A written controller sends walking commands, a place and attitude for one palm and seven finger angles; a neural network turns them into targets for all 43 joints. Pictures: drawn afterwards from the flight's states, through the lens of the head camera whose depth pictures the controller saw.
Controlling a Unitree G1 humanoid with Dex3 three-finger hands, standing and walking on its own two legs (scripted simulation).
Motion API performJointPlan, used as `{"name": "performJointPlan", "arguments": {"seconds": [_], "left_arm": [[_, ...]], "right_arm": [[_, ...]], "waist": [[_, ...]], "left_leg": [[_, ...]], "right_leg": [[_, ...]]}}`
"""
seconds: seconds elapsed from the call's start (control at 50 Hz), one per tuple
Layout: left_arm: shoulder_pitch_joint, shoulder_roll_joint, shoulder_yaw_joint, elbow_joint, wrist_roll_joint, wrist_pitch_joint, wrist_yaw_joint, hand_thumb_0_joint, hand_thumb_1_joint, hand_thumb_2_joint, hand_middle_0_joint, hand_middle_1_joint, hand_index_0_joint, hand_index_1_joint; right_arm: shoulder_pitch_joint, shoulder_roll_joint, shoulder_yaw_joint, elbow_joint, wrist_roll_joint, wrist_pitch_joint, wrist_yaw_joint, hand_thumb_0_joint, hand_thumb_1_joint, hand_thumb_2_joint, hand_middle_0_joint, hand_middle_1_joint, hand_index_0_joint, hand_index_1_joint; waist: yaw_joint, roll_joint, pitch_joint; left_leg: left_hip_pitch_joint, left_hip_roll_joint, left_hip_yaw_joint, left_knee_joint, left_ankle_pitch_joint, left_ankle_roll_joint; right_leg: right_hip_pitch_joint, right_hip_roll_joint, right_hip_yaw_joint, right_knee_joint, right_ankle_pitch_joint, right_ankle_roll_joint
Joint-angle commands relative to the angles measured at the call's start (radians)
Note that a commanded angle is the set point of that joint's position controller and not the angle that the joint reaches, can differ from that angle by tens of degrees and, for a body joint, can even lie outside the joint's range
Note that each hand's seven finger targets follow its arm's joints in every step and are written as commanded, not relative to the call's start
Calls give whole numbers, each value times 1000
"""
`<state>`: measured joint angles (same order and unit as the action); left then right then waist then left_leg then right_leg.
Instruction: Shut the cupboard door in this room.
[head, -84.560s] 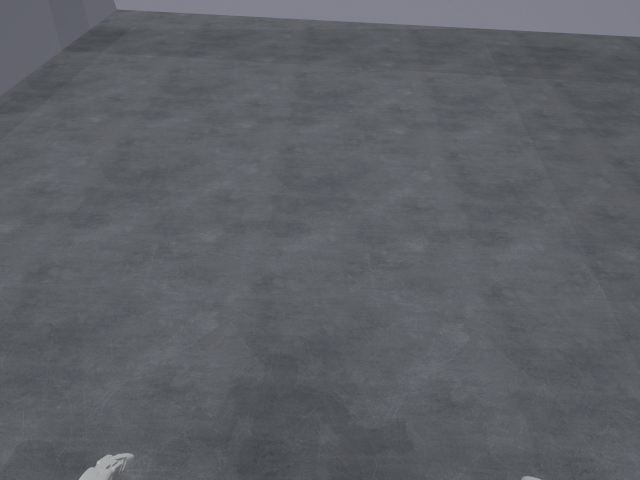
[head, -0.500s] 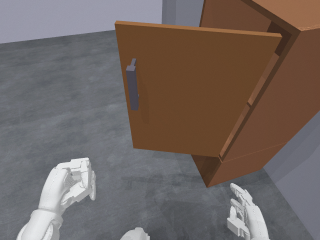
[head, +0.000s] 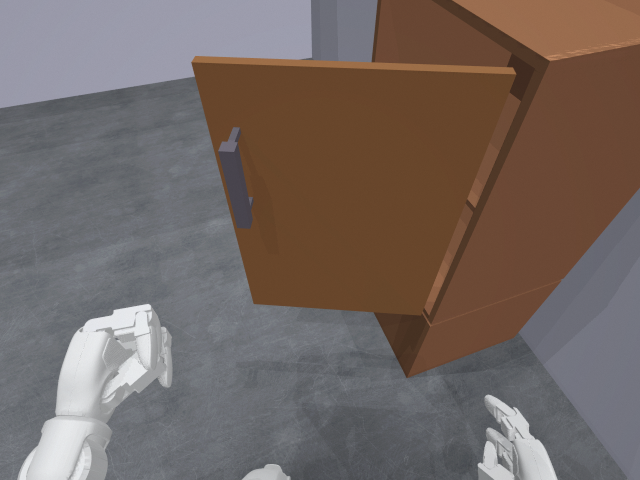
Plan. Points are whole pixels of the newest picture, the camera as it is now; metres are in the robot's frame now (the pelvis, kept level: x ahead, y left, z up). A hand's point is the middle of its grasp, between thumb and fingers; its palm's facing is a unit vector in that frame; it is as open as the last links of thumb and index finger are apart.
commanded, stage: bring the fist close to the handle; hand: left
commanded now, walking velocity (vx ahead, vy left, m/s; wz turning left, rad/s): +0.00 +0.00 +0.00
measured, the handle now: (240, 180) +0.52 +0.16 +0.08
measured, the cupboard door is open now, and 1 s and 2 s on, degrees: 66 66 63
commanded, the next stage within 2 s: push the door shut along its arc in 1.50 s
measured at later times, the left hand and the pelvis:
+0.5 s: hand (209, 307) +0.30 +0.16 +0.07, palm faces -0.05 -1.00 -0.03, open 3.1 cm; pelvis +0.01 -0.01 +0.00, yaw -1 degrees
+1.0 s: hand (248, 242) +0.39 +0.13 +0.09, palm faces -0.03 -1.00 -0.02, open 3.1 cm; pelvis +0.01 +0.00 +0.01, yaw -2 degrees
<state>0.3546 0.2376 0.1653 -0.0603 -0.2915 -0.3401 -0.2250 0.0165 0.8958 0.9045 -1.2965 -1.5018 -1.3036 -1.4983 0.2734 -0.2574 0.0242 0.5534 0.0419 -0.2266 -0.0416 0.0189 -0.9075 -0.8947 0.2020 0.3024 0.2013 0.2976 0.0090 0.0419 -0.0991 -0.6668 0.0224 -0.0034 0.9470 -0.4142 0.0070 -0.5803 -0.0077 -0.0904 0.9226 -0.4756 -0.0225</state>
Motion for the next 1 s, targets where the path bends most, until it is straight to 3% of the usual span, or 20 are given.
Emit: {"name": "performJointPlan", "arguments": {"seconds": [0.0, 0.06, 0.12, 0.14, 0.2, 0.26, 0.34, 0.42, 0.5, 0.52, 0.56, 0.62, 0.7, 0.72, 0.8, 0.82, 0.88, 0.92, 0.94, 0.98], "left_arm": [[-46, 114, 21, -149, -6, -10, -43, 0, 900, 900, -1300, -1500, -1300, -1500], [-65, 153, 69, -186, -18, 3, -41, 0, 900, 900, -1300, -1500, -1300, -1500], [-178, 189, 111, -228, -21, -39, -3, 0, 900, 900, -1300, -1500, -1300, -1500], [-228, 152, 78, -216, -16, -52, 6, 0, 900, 900, -1300, -1500, -1300, -1500], [-333, 131, 56, -134, -4, -86, 21, 0, 900, 900, -1300, -1500, -1300, -1500], [-343, 149, 59, -41, 0, -59, -7, 0, 900, 900, -1300, -1500, -1300, -1500], [-359, 135, 33, 21, 1, 19, -38, 0, 900, 900, -1300, -1500, -1300, -1500], [-441, 196, 115, 30, 1, 27, 4, 0, 900, 900, -1300, -1500, -1300, -1500], [-500, 136, 85, 23, 11, -26, 52, 0, 900, 900, -1300, -1500, -1300, -1500], [-489, 155, 100, 55, 22, -31, 63, 0, 900, 900, -1300, -1500, -1300, -1500], [-561, 123, 50, 101, 41, -38, 64, 0, 900, 900, -1300, -1500, -1300, -1500], [-602, 109, 16, 160, 61, -25, 55, 0, 900, 900, -1300, -1500, -1300, -1500], [-739, 121, 17, 171, 64, -14, 65, 0, 900, 900, -1300, -1500, -1300, -1500], [-780, 142, 31, 177, 67, -17, 78, 0, 900, 900, -1300, -1500, -1300, -1500], [-873, 94, 6, 185, 79, -42, 129, 0, 900, 900, -1300, -1500, -1300, -1500], [-857, 117, 24, 220, 89, -41, 144, 0, 900, 900, -1300, -1500, -1300, -1500], [-899, 49, -33, 306, 111, -32, 163, 0, 900, 900, -1300, -1500, -1300, -1500], [-874, 85, 2, 398, 129, -11, 174, 0, 900, 900, -1300, -1500, -1300, -1500], [-921, 42, -41, 420, 131, -2, 175, 0, 900, 900, -1300, -1500, -1300, -1500], [-1020, 48, -31, 475, 137, 5, 187, 0, 900, 900, -1300, -1500, -1300, -1500]], "right_arm": [[-70, -119, -54, -167, 13, -55, -14, 0, -900, -900, 200, 300, 200, 300], [-77, -115, -54, -175, 10, -52, -21, 0, -900, -900, 200, 300, 200, 300], [-81, -110, -48, -158, 3, -55, -28, 0, -900, -900, 200, 300, 200, 300], [-88, -103, -44, -154, 3, -60, -26, 0, -900, -900, 200, 300, 200, 300], [-86, -104, -43, -120, 6, -69, -25, 0, -900, -900, 200, 300, 200, 300], [-76, -117, -49, -110, 10, -68, -22, 0, -900, -900, 200, 300, 200, 300], [-67, -122, -49, -119, 14, -53, -19, 0, -900, -900, 200, 300, 200, 300], [-72, -123, -51, -117, 6, -33, -21, 0, -900, -900, 200, 300, 200, 300], [-71, -109, -54, -107, 1, -28, -7, 0, -900, -900, 200, 300, 200, 300], [-65, -113, -57, -98, -1, -23, -4, 0, -900, -900, 200, 300, 200, 300], [-56, -116, -58, -82, 0, -17, 3, 0, -900, -900, 200, 300, 200, 300], [-45, -126, -65, -76, 2, -1, 6, 0, -900, -900, 200, 300, 200, 300], [-42, -127, -67, -71, 3, 17, 2, 0, -900, -900, 200, 300, 200, 300], [-35, -131, -66, -63, 0, 22, -1, 0, -900, -900, 200, 300, 200, 300], [-32, -118, -67, -52, -5, 28, 5, 0, -900, -900, 200, 300, 200, 300], [-23, -123, -68, -45, -7, 34, 7, 0, -900, -900, 200, 300, 200, 300], [-12, -118, -70, -37, -7, 50, 21, 0, -900, -900, 200, 300, 200, 300], [2, -129, -72, -36, -8, 70, 25, 0, -900, -900, 200, 300, 200, 300], [2, -125, -68, -38, -6, 79, 27, 0, -900, -900, 200, 300, 200, 300], [12, -126, -69, -30, -7, 91, 29, 0, -900, -900, 200, 300, 200, 300]], "waist": [[-17, -23, -105], [-9, -47, -139], [-17, -53, -132], [-28, -37, -117], [-49, -39, -98], [-42, -44, -144], [-27, -40, -204], [-13, -83, -220], [-16, -49, -237], [-15, -61, -222], [-40, -61, -204], [-48, -48, -200], [-50, -8, -264], [-57, -38, -270], [-50, 11, -331], [-49, -11, -323], [-60, -17, -297], [-51, -52, -273], [-69, -63, -252], [-78, -64, -234]], "left_leg": [[102, -28, -14, -143, 113, 19], [105, -30, -14, -135, 135, 22], [101, -27, -16, -123, 139, 20], [100, -27, -14, -122, 126, 21], [89, -23, -18, -113, 85, 19], [77, -26, -7, -107, 102, 20], [111, -30, -4, -123, 182, 23], [127, -26, -1, -137, 227, 20], [179, -27, 10, -150, 282, 17], [172, -23, 11, -149, 287, 17], [172, -21, 9, -147, 267, 16], [179, -19, 10, -147, 252, 17], [220, -17, 5, -155, 266, 14], [223, -13, -2, -151, 274, 15], [283, -7, -11, -152, 337, 6], [273, -3, -12, -150, 344, 6], [265, -2, -11, -153, 335, 2], [238, 0, -10, -161, 324, 2], [228, -4, -8, -162, 306, 4], [208, -5, -9, -163, 265, 3]], "right_leg": [[24, 8, 81, -201, 137, 11], [59, 0, 104, -211, 147, 18], [48, 3, 110, -204, 143, 19], [26, 2, 111, -205, 127, 19], [-31, 6, 108, -196, 70, 18], [13, -7, 138, -213, 88, 24], [87, -16, 134, -209, 232, 30], [123, -18, 125, -200, 325, 39], [107, -4, 85, -166, 404, 29], [103, -2, 84, -168, 403, 28], [62, 1, 78, -162, 378, 28], [44, 3, 80, -171, 350, 25], [48, 6, 70, -164, 349, 17], [50, 8, 68, -161, 352, 17], [37, 13, 53, -138, 382, 9], [41, 16, 53, -136, 387, 9], [11, 17, 47, -136, 382, 10], [16, 18, 47, -143, 374, 10], [5, 17, 46, -149, 370, 12], [-17, 19, 49, -154, 334, 13]]}}
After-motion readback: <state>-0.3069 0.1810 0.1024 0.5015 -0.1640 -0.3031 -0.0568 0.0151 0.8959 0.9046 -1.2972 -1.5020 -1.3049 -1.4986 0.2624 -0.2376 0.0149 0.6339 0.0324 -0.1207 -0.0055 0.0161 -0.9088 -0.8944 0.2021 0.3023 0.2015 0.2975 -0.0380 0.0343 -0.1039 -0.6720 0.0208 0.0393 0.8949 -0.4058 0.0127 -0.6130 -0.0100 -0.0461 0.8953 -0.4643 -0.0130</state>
